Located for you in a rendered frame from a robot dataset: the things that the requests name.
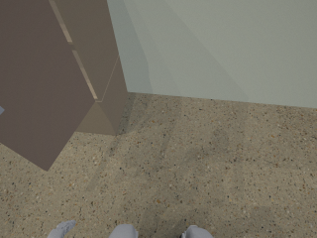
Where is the left robot hand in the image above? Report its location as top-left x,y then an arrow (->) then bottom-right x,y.
47,219 -> 76,238

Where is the robot right thigh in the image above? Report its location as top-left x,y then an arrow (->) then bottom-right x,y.
181,227 -> 214,238

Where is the robot left thigh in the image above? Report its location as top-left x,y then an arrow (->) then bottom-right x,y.
108,224 -> 139,238

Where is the cupboard door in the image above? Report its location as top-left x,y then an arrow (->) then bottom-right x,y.
0,0 -> 95,172

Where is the robot thigh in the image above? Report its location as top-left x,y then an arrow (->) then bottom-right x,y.
108,224 -> 139,238
181,227 -> 214,238

